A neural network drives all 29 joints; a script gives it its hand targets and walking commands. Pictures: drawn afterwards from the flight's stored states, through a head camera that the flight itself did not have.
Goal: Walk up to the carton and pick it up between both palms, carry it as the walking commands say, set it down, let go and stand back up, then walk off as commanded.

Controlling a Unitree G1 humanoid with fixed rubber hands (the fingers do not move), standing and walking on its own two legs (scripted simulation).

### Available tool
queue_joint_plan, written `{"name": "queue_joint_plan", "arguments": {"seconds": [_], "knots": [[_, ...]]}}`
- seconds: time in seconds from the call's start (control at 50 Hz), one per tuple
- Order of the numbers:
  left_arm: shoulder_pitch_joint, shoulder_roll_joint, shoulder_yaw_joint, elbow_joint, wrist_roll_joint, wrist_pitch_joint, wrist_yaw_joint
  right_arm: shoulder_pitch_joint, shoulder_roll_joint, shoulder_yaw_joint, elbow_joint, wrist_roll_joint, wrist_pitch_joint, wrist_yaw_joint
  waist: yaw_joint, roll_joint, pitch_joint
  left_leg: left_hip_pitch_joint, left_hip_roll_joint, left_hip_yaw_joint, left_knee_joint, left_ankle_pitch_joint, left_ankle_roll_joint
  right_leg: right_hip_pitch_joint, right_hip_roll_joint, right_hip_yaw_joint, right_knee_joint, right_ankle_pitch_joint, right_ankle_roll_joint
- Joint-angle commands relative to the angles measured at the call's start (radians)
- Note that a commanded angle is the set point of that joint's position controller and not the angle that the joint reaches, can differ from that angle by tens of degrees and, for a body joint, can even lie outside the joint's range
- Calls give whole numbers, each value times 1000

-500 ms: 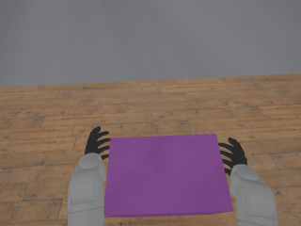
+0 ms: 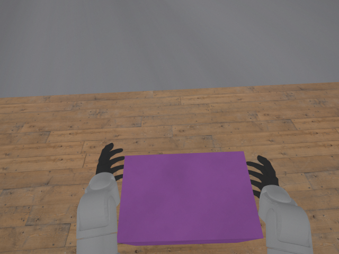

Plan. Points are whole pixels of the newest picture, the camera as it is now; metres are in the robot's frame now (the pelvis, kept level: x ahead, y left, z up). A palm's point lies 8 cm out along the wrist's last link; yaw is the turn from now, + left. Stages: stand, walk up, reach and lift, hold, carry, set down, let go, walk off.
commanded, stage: carry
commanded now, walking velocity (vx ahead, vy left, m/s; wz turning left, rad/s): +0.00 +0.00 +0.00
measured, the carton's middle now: (185, 202) +0.26 +0.01 -0.04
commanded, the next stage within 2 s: hold in 0.22 s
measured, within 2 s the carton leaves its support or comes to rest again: neither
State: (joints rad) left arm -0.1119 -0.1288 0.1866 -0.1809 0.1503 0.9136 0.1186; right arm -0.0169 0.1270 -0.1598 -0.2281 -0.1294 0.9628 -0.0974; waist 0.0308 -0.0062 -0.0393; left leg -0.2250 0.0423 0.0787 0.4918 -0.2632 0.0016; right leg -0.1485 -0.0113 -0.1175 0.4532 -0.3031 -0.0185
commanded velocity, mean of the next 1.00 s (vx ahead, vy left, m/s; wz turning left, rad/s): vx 0.00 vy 0.00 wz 0.00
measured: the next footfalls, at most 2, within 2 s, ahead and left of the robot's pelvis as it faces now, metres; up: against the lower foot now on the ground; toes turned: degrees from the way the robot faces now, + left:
none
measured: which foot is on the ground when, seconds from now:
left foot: down 0.00-1.00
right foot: down 0.00-1.00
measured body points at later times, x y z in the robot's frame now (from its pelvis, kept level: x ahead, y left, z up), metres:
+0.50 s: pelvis -0.03 +0.00 +0.01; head -0.03 +0.00 +0.46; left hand +0.23 +0.19 +0.04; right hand +0.22 -0.17 +0.02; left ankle +0.00 +0.12 -0.74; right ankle -0.04 -0.10 -0.74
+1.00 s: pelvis -0.09 +0.01 +0.00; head -0.09 +0.02 +0.45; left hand +0.26 +0.19 +0.02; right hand +0.23 -0.18 +0.00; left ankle +0.00 +0.12 -0.74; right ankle -0.04 -0.10 -0.74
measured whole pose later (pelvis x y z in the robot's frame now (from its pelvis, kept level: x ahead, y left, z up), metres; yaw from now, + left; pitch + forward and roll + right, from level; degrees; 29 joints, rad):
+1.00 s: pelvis -0.09 +0.01 +0.00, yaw +0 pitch -7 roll +0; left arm -0.51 -0.05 0.34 0.57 0.34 0.51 -0.09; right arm -0.41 0.12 -0.55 0.47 -0.38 0.53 0.10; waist 0.03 -0.01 0.14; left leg -0.21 0.02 0.06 0.48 -0.18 0.01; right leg -0.16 -0.01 -0.09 0.48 -0.21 -0.02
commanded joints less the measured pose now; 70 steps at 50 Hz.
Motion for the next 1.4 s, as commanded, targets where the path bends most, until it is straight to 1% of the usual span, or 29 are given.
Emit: {"name": "queue_joint_plan", "arguments": {"seconds": [0.0, 0.04, 0.06, 0.08, 0.12, 0.14, 0.16, 0.2, 0.22, 0.3, 0.36, 0.4, 0.44, 0.48, 0.5, 0.52, 0.54, 0.56, 0.62, 0.7, 0.76, 0.82, 0.88, 0.9, 0.94, 1.04, 1.12, 1.32, 1.38], "knots": [[-319, -707, -610, -88, -309, 27, -226, -588, 660, 605, -207, 305, -49, 175, -12, 61, -207, 30, 113, -90, -67, 392, 18, -26, -126, 65, 18, 266, -13], [-324, -675, -577, -28, -286, 19, -227, -580, 629, 562, -135, 275, -58, 177, -12, 69, -210, 23, 110, -96, -72, 374, 25, -19, -129, 73, 8, 266, -11], [-333, -726, -637, -126, -326, 28, -225, -571, 667, 608, -234, 306, -46, 175, -13, 78, -214, 27, 113, -90, -76, 375, 20, -23, -127, 63, 19, 254, -14], [-278, -617, -519, 113, -232, 12, -232, -529, 579, 512, 7, 222, -62, 182, -9, 66, -206, 23, 116, -100, -78, 359, 25, -29, -127, 67, 17, 226, -16], [-339, -729, -631, -81, -304, 8, -236, -585, 684, 619, -179, 295, -63, 188, -13, 57, -201, 11, 111, -88, -84, 321, 16, -10, -130, 67, -3, 237, -15], [-290, -673, -561, 102, -234, -3, -246, -546, 636, 560, -3, 229, -75, 198, -12, 59, -207, 26, 111, -91, -83, 344, 21, -14, -129, 69, 2, 248, -18], [-335, -713, -609, -23, -284, -10, -244, -581, 668, 599, -129, 277, -81, 197, -11, 53, -206, 26, 109, -86, -84, 347, 17, -15, -129, 67, -2, 238, -15], [-368, -693, -601, -29, -291, -13, -240, -579, 654, 567, -101, 267, -84, 192, -12, 85, -207, 28, 109, -92, -87, 338, 23, -24, -129, 68, 6, 221, -16], [-83, -362, -338, 322, -96, -53, -234, -308, 314, 382, 250, 80, -115, 193, -27, 10, 78, 136, -123, -85, -168, 294, 15, 42, 67, 175, -157, 250, -12], [-42, -488, -586, 65, -197, -216, -253, -262, 463, 602, -36, 153, -288, 197, -56, -3, -363, 334, -112, -115, -105, 863, -22, 176, 65, 207, -108, 777, 19], [-117, -458, -671, -15, -226, -271, -276, -230, 477, 625, -80, 151, -334, 186, -89, -12, -444, 302, -121, -143, -146, 797, -10, 245, 58, 219, -103, 920, 23], [-201, -415, -685, -6, -237, -287, -291, -249, 462, 585, -66, 132, -343, 169, -128, -33, -407, 286, -121, -139, -161, 607, 12, 201, 61, 198, -126, 762, 20], [-143, -377, -591, 74, -195, -277, -285, -300, 429, 589, -55, 134, -334, 165, -67, -58, -298, 240, -118, -122, -184, 465, 33, 169, 54, 188, -150, 629, 13], [-125, -343, -555, 111, -173, -261, -271, -273, 398, 551, 3, 116, -316, 160, -55, -21, -234, 269, -115, -114, -189, 450, 31, 107, 54, 181, -172, 526, -2], [-272, -262, -501, 172, -150, -269, -288, -301, 385, 399, 90, 55, -299, 148, -140, -69, -186, 211, -139, -122, -177, 296, 42, 94, 51, 141, -180, 417, 27], [-300, -236, -428, 238, -112, -267, -284, -359, 334, 372, 158, 45, -303, 155, -97, -33, -147, 198, -140, -111, -177, 212, 43, 82, 53, 136, -183, 273, 16], [-372, -242, -441, 229, -123, -274, -288, -404, 333, 346, 151, 39, -311, 152, -140, -35, -105, 183, -138, -103, -165, 117, 46, 36, 51, 131, -186, 170, 15], [-421, -243, -403, 273, -114, -273, -287, -468, 325, 328, 214, 47, -318, 164, -111, 11, -98, 166, -135, -95, -159, 29, 46, 41, 48, 131, -169, 61, -3], [-611, -381, -371, 413, -117, -304, -314, -791, 359, 294, 274, 52, -375, 200, -123, 5, -62, 163, -124, -119, -121, -190, 50, -60, 40, 133, -145, -183, -35], [-779, -660, -351, 603, -108, -375, -368, -1041, 584, 283, 463, 14, -435, 295, -103, 5, -129, 123, -99, -168, -96, -185, 47, -103, 58, 143, -79, -160, -44], [-900, -803, -265, 734, -68, -387, -403, -1076, 651, 113, 698, -62, -449, 371, -158, 49, -100, 106, -77, -232, -131, -301, 30, -151, 77, 134, -43, -161, -55], [-892, -829, -162, 820, -20, -403, -428, -1097, 654, 37, 754, -107, -461, 398, -148, -10, -75, 74, -86, -205, -122, -226, 27, -173, 71, 151, -67, -135, -47], [-877, -821, -92, 866, 34, -408, -441, -1119, 620, -4, 762, -134, -472, 415, -133, -14, -66, 60, -96, -181, -108, -199, 27, -183, 73, 150, -65, -143, -46], [-849, -825, -63, 891, 54, -404, -443, -1099, 582, -47, 762, -154, -475, 419, -150, 34, -72, 56, -99, -184, -104, -212, 25, -204, 70, 155, -57, -142, -54], [-878, -793, -76, 848, 58, -433, -448, -1081, 594, -32, 763, -151, -494, 419, -146, -22, -69, 33, -101, -177, -87, -153, 29, -206, 70, 158, -51, -103, -44], [-865, -772, -65, 849, 71, -478, -442, -1070, 555, -39, 763, -149, -545, 426, -141, 33, -121, -15, -98, -201, -31, -148, 33, -290, 69, 167, 16, -92, -51], [-829, -764, -80, 834, 68, -518, -438, -1003, 578, -8, 769, -143, -575, 419, -137, 3, -176, -27, -108, -183, 21, -43, 42, -344, 68, 175, 41, -49, -44], [-570, -797, -193, 782, 16, -638, -412, -806, 612, 184, 700, -66, -707, 402, -109, -28, -510, -56, -112, -223, 173, 556, 19, -416, 82, 183, 150, 434, -29], [-552, -814, -246, 778, 7, -664, -399, -795, 604, 204, 688, -28, -748, 401, -111, 58, -556, -61, -114, -229, 217, 665, 9, -513, 85, 184, 175, 465, -34]]}}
